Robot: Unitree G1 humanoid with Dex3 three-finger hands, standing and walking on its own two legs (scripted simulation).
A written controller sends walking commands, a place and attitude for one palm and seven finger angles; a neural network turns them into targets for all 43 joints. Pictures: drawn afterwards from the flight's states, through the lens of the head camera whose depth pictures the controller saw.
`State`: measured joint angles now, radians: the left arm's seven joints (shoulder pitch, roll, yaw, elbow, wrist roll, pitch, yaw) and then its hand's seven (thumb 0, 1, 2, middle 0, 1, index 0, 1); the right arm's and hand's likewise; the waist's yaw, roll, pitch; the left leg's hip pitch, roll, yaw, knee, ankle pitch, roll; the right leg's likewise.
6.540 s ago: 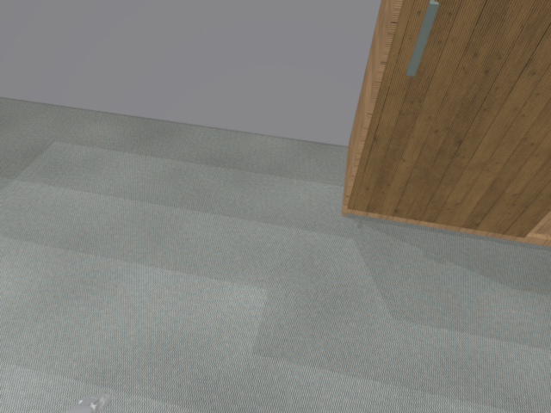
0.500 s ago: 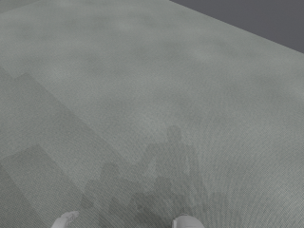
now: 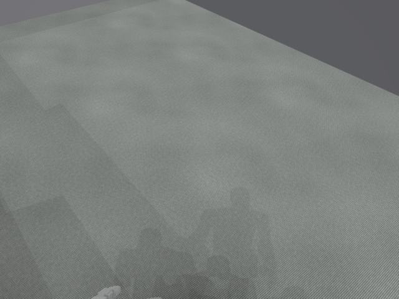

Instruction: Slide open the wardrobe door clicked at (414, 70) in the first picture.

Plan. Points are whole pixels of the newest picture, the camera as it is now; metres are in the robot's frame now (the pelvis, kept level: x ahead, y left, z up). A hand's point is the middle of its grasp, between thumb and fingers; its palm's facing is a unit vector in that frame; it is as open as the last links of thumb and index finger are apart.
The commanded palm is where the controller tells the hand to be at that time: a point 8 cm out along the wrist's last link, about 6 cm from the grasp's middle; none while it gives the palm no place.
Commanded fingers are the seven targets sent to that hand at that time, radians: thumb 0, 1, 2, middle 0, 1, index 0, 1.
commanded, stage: turn to face it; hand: left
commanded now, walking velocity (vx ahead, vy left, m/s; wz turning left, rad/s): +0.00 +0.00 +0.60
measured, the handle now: out of the picture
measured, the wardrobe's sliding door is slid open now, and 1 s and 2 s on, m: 0.00 0.00 0.00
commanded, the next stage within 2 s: none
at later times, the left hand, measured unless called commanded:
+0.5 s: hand out of the picture +0.04 +0.24 -0.15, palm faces +0.27 -0.93 -0.24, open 7.4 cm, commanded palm none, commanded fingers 0.00 0.90 0.90 -0.20 -0.30 -0.20 -0.30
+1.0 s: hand out of the picture -0.11 +0.15 -0.14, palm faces +0.56 -0.78 -0.28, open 7.4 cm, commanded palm none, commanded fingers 0.00 0.90 0.90 -0.20 -0.30 -0.20 -0.30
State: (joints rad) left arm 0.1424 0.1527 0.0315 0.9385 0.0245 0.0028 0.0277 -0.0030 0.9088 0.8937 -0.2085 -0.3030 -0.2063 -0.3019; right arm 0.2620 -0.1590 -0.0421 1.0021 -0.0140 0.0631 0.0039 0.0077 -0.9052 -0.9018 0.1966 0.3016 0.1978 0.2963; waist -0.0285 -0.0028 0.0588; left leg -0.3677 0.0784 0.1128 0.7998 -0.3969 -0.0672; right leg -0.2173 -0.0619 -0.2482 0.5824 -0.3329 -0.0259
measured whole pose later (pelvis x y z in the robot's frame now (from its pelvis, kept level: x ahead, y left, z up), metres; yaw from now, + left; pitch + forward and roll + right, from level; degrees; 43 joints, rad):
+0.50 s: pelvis -0.02 +0.01 +0.01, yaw +15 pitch +1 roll -2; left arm 0.12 0.24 0.08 0.93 0.02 0.06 0.02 0.01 0.91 0.89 -0.20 -0.30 -0.20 -0.30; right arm 0.23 -0.21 -0.06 0.93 -0.02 0.04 0.00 0.01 -0.90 -0.90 0.20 0.30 0.20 0.30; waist -0.04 0.00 0.05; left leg -0.32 -0.06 -0.06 0.45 -0.15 0.07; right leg -0.42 -0.06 0.01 0.93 -0.40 0.11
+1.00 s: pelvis -0.03 -0.04 +0.01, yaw +35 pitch +0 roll +2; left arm 0.26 0.18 0.02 0.91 0.03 0.01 0.02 0.01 0.90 0.89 -0.21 -0.30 -0.20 -0.30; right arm 0.18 -0.28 -0.09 0.95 -0.02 0.10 0.03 0.01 -0.91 -0.90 0.19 0.30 0.20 0.30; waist -0.01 0.02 0.09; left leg -0.45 0.05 0.03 0.98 -0.40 -0.10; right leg -0.17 -0.14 -0.23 0.52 -0.33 0.01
